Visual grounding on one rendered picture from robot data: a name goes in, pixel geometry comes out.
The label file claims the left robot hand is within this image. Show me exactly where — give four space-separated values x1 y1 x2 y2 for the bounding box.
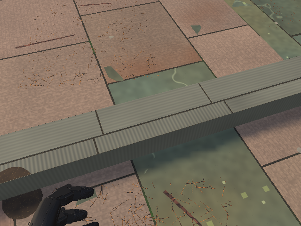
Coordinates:
28 184 100 226

